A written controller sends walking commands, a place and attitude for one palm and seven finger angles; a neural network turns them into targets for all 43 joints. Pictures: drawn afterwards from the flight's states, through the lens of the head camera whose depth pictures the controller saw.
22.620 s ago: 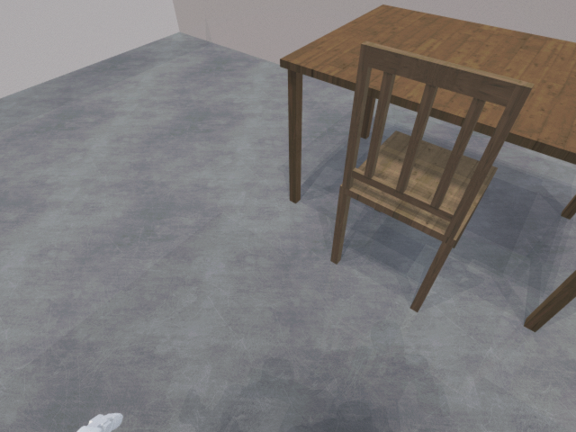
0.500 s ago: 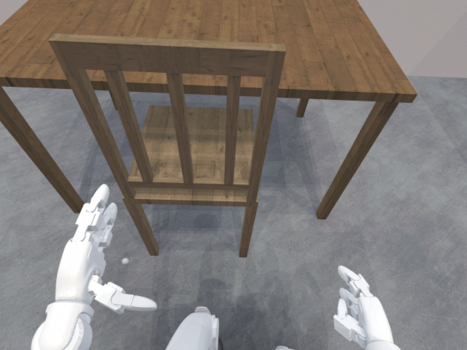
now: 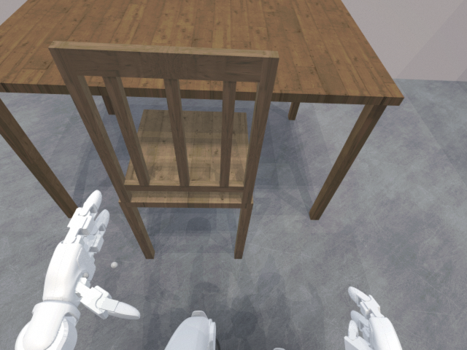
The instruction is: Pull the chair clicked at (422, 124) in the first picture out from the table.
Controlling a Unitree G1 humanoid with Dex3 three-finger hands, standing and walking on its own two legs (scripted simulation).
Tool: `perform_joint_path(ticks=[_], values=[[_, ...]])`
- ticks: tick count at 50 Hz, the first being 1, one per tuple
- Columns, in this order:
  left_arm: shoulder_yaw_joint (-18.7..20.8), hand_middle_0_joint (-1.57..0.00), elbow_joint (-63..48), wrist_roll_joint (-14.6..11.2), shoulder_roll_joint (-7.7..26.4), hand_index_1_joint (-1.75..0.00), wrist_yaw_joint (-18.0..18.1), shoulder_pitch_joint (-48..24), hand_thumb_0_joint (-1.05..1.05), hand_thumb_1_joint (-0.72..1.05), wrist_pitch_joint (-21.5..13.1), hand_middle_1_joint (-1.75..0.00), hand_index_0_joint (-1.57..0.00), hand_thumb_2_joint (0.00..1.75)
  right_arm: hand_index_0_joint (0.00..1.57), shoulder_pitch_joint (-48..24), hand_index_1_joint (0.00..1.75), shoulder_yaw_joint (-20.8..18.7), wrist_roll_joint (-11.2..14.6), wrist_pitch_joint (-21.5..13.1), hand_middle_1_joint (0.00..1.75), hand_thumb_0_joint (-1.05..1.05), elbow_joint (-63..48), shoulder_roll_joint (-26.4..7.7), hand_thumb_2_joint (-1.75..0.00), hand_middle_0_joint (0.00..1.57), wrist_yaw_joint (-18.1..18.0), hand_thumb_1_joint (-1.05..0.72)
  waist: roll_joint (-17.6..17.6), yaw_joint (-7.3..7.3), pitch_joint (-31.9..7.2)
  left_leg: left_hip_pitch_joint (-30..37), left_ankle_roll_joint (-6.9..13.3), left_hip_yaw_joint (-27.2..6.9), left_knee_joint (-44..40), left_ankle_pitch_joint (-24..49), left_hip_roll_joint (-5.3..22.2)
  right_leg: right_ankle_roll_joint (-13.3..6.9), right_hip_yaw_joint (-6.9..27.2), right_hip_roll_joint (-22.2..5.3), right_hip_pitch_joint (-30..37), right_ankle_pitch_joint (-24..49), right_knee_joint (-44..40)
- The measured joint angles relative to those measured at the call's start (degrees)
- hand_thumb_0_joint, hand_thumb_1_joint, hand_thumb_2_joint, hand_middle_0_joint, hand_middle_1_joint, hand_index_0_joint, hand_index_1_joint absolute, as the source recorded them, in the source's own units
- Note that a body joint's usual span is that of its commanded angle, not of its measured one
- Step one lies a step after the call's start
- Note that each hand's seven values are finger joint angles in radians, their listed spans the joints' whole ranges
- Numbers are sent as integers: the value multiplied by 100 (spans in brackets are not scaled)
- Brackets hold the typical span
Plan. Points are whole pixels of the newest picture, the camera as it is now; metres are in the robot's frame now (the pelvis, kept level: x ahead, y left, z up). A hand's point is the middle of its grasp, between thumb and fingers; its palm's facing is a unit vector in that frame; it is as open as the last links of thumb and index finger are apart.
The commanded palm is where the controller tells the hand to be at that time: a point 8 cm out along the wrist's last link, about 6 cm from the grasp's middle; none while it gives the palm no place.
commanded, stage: raise the hand toward the chair's back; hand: left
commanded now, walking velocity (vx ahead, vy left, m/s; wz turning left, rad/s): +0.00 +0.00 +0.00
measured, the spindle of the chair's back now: (179, 140) +0.56 +0.15 +0.00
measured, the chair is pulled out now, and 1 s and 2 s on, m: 0.00 0.00 0.00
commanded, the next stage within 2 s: aim the fingers beside a spindle in 0.26 s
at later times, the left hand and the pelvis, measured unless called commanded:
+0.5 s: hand (122, 258) +0.25 +0.19 +0.04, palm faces +0.07 -1.00 -0.05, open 16.9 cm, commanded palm +0.24 +0.25 +0.04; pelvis +0.01 -0.01 +0.00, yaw +0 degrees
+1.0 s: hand (152, 227) +0.32 +0.16 +0.02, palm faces +0.04 -1.00 -0.04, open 16.9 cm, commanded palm +0.30 +0.22 +0.02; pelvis +0.02 -0.02 -0.02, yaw -1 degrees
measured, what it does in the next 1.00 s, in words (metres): stands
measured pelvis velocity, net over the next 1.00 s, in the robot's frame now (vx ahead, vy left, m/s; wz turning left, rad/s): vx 0.02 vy -0.02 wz -0.02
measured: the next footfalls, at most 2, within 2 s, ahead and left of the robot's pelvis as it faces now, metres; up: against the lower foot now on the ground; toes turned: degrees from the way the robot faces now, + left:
none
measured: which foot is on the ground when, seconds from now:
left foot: down 0.00-1.00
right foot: down 0.00-1.00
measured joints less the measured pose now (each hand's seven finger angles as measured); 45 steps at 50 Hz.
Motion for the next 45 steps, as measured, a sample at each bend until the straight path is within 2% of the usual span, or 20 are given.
perform_joint_path(ticks=[8, 15, 21, 27, 33, 45], values=[[89, -6, 132, 28, -32, -8, 156, -102, -1, -49, -224, -8, -6, 30, 20, -57, 30, -7, -29, -66, 30, 2, 10, 15, -90, 20, 32, -90, 1, 8, 5, -93, -21, -30, 71, -2, -5, -33, -31, 1, -95, -43, 108], [-2, -6, 84, 7, -28, -8, 12, -53, -1, -49, -131, -8, -6, 30, 20, -90, 30, 33, -3, -76, 30, 2, -6, 47, -90, 20, 30, -90, 40, 40, -4, -51, -35, -44, 61, -19, 2, -58, -36, 16, -51, -60, 87], [41, -6, 162, -19, -59, -8, 37, -68, -1, -49, -161, -8, -6, 30, 20, -101, 30, 42, -9, -101, 30, 2, -10, 72, -90, 20, 12, -90, 35, 50, -41, -46, -58, -53, 47, -37, 5, -88, -39, 26, -45, -83, 70], [95, -6, 449, -27, -58, -8, -37, -369, -1, -49, -282, -8, -6, 30, 20, -136, 30, 8, -24, -131, 30, 2, 61, 37, -90, 20, 19, -90, 27, 63, -79, -252, -85, -93, 229, -120, 22, -127, -77, 48, -227, -185, 240], [-34, -6, 508, 11, -101, -8, -53, -552, -1, -49, -267, -8, -6, 30, 20, -119, 30, -37, -31, -110, 30, 2, 92, 10, -90, 20, 31, -90, 42, 47, -106, -347, -102, -74, 323, -196, 39, -141, -53, 56, -328, -259, 336], [54, -6, 966, 134, -132, -8, 214, -1181, -1, -49, -247, -8, -6, 30, 20, -65, 30, -87, -70, 82, 30, 2, 129, 31, -90, 20, 98, -90, 8, -10, -158, -631, -141, -8, 490, -304, 90, -180, 18, 79, -656, -380, 559]])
